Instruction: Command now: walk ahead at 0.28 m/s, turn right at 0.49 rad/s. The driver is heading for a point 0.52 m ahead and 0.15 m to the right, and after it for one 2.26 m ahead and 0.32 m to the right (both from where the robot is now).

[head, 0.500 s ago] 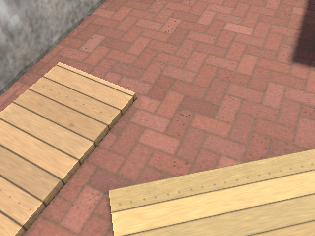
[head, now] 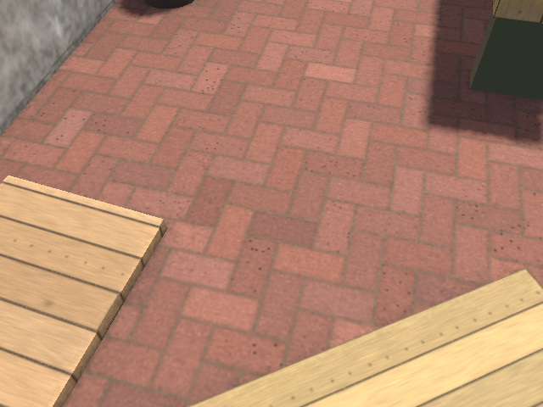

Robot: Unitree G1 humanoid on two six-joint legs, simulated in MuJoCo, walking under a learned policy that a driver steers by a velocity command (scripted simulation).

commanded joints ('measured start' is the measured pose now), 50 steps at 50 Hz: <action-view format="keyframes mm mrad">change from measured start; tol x64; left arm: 1 122 20 7 -44 9 5 -10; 50 83 74 26 -129 20 -109 -57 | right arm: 1 -89 -164 -52 -51 23 -24 6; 50 167 -164 -22 55 48 -51 34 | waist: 1 65 186 -86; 50 60 -73 -118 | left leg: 1 -11 203 -148 -307 -281 160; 14 -267 -27 -45 662 -224 -59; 26 821 185 -408 -87 -394 98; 41 442 201 -33 -367 195 170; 50 -255 45 -206 800 -239 30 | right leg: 1 178 -53 8 -240 75 -33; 20 493 -151 380 -901 143 -176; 28 -369 13 153 128 -22 -79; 50 601 -298 378 -874 176 -222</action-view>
